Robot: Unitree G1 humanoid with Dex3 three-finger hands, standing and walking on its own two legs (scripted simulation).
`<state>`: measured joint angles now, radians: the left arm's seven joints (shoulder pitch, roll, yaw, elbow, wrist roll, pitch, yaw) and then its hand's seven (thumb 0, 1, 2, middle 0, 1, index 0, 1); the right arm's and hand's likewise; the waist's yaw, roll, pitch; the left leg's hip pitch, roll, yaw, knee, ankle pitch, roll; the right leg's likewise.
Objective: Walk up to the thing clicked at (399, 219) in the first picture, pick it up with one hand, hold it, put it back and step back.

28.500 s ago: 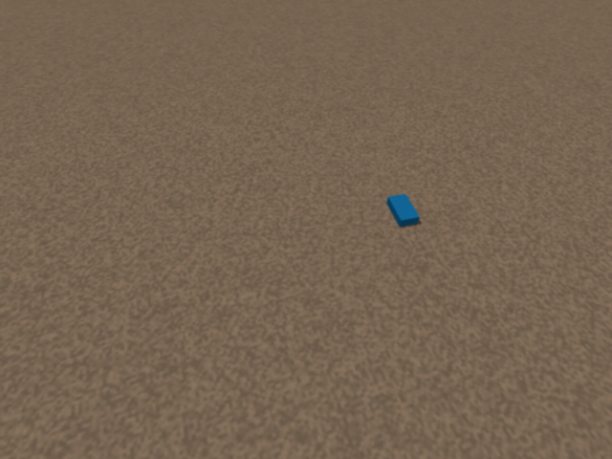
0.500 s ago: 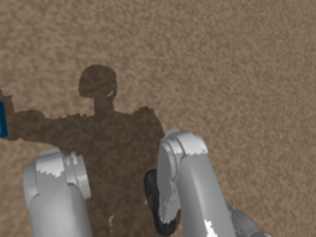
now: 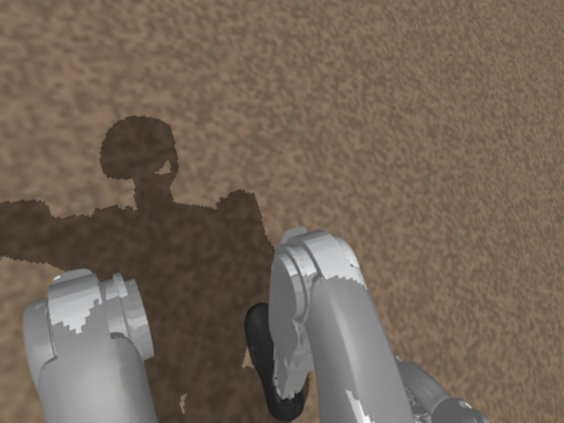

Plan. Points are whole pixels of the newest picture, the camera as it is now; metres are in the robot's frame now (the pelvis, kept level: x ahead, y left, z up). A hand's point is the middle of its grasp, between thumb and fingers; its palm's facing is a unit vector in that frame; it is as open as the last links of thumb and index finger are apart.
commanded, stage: rest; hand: left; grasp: from above
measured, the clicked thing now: out of the picture +0.39 +0.38 -0.25
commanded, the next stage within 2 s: open in 0.28 s
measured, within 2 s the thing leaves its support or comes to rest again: rests again in 1.54 s
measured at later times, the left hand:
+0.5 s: hand out of the picture +0.38 +0.37 -0.23, palm faces -0.44 -0.16 -0.88, open 11.3 cm
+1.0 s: hand out of the picture +0.38 +0.37 -0.23, palm faces -0.45 -0.17 -0.88, open 13.9 cm
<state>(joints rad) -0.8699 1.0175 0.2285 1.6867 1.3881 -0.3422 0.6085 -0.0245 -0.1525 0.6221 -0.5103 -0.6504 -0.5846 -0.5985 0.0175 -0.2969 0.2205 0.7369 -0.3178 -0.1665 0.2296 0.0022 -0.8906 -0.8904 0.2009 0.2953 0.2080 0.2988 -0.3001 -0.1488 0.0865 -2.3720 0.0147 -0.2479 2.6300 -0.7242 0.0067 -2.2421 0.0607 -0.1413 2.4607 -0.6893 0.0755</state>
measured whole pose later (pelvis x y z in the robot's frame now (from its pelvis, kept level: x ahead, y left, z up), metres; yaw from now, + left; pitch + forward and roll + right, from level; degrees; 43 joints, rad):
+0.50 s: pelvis +0.00 +0.00 +0.00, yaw -1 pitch +23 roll -15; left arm -0.86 1.03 0.16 1.70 1.37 -0.36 0.65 -0.02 -0.14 0.62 -0.49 -0.66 -0.56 -0.61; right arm 0.00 -0.32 0.27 0.73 -0.33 -0.20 0.25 0.00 -0.89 -0.89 0.20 0.30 0.21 0.30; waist -0.30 -0.17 0.11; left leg -2.35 0.02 -0.26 2.64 -0.73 0.01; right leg -2.22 0.07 -0.16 2.45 -0.68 0.08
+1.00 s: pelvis +0.00 +0.00 +0.00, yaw -1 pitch +24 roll -15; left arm -0.88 1.06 0.18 1.69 1.34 -0.35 0.61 0.00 -0.47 0.96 -0.11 -0.97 -0.12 -0.96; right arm 0.00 -0.32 0.28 0.71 -0.32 -0.20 0.25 0.00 -0.89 -0.89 0.20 0.30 0.21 0.30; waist -0.31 -0.17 0.13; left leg -2.35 0.01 -0.27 2.63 -0.72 0.01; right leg -2.21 0.07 -0.16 2.44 -0.68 0.08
